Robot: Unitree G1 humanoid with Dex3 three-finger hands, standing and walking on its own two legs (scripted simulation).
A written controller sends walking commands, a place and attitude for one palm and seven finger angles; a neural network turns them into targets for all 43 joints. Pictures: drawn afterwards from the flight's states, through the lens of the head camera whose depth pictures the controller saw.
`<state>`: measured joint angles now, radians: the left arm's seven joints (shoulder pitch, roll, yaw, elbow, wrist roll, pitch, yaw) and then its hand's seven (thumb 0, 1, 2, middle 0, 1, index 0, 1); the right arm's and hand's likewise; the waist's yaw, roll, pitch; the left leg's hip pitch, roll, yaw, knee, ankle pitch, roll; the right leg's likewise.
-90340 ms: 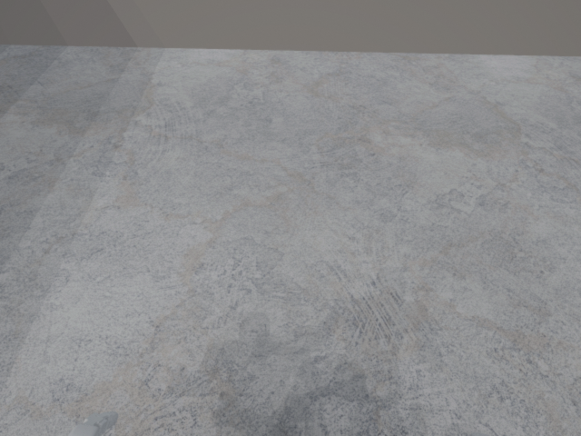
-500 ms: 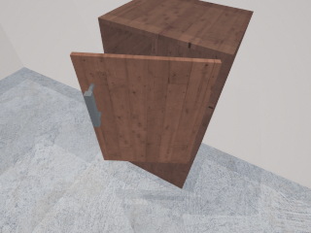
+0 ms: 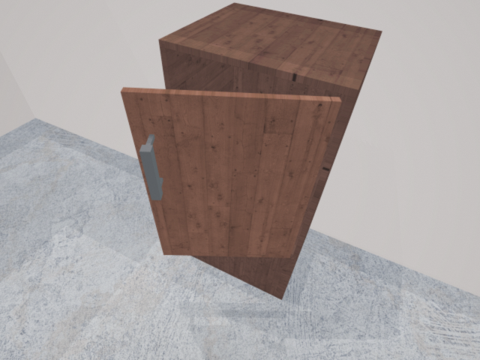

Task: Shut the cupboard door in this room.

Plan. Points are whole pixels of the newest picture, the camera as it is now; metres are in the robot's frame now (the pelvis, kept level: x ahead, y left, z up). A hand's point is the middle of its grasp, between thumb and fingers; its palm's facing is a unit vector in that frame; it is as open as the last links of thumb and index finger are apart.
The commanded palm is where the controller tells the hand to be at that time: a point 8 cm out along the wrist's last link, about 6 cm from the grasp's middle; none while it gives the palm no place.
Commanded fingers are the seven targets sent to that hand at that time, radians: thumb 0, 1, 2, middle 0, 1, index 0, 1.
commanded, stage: look again from close up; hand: left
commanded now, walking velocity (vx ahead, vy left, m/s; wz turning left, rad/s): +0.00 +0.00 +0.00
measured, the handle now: (154, 168) +0.50 +0.22 +0.03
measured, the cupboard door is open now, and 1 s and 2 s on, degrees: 26 26 26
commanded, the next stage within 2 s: shuffle to correct the standing spot in 0.20 s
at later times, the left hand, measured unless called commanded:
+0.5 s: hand out of the picture -0.07 +0.20 -0.18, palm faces +0.04 -0.99 -0.15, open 7.4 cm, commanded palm none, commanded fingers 0.00 0.90 0.90 -0.20 -0.30 -0.20 -0.30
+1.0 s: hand out of the picture +0.04 +0.18 -0.18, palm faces +0.00 -1.00 -0.10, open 7.4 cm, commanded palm none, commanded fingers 0.00 0.90 0.90 -0.20 -0.30 -0.20 -0.30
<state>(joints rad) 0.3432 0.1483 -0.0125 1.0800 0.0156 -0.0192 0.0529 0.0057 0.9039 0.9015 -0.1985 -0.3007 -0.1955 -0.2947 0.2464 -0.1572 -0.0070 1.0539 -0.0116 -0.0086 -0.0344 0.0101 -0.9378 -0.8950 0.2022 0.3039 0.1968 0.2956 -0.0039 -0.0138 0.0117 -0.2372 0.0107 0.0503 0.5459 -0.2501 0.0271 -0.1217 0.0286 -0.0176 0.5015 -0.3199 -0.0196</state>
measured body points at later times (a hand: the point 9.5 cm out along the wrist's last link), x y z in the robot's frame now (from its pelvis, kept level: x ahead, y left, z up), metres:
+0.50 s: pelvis -0.02 +0.03 +0.00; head -0.03 +0.05 +0.45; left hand -0.07 +0.25 -0.16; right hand -0.02 -0.20 -0.14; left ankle +0.03 +0.10 -0.73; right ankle -0.03 -0.11 -0.73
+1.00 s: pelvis +0.05 +0.03 +0.01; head +0.06 +0.06 +0.46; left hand +0.04 +0.24 -0.17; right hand +0.03 -0.19 -0.14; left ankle +0.03 +0.10 -0.73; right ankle +0.04 -0.10 -0.67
